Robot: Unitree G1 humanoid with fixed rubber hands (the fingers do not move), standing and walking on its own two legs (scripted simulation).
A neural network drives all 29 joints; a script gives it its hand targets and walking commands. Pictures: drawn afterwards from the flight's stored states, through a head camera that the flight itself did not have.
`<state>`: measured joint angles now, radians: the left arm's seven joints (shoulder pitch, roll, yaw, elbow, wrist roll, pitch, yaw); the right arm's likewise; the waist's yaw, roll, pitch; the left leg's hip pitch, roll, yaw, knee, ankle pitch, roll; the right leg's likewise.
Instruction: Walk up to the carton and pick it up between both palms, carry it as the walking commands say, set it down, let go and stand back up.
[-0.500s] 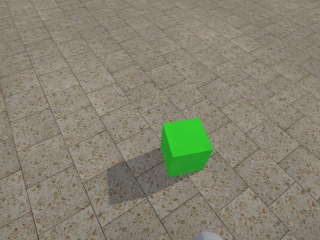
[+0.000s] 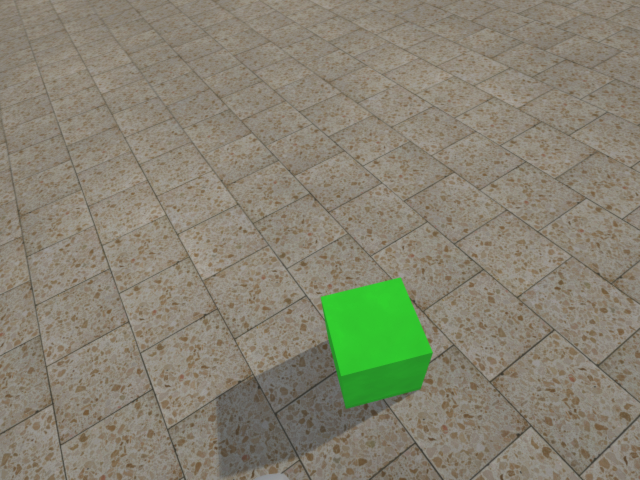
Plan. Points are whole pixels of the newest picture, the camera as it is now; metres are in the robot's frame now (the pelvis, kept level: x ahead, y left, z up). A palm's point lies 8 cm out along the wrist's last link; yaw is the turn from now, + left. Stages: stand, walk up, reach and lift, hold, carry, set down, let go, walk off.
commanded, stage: walk up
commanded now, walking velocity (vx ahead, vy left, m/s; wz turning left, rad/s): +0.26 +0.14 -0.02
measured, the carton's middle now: (372, 344) +0.55 -0.07 -0.63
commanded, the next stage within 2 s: none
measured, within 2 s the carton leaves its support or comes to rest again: neither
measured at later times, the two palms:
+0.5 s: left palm out of the picture +0.05 +0.28 -0.15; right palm out of the picture +0.09 -0.18 -0.13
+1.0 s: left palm out of the picture +0.07 +0.21 -0.14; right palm out of the picture +0.07 -0.22 -0.15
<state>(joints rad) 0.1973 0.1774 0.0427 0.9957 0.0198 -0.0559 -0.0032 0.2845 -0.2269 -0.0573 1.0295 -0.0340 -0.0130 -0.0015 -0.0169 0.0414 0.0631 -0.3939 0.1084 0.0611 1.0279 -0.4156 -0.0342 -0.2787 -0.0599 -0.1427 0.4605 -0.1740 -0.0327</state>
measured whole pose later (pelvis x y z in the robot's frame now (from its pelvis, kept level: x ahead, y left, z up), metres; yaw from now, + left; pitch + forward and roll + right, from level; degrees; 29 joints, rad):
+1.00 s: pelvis +0.07 +0.00 +0.00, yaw -2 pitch -1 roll +0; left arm 0.29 0.11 0.00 1.11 0.00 -0.02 0.03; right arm 0.24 -0.16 -0.02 1.13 -0.01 0.00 -0.02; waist 0.00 0.03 0.03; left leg -0.19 0.07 0.05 0.38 -0.17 -0.04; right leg -0.11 0.03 -0.07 0.36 -0.23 -0.04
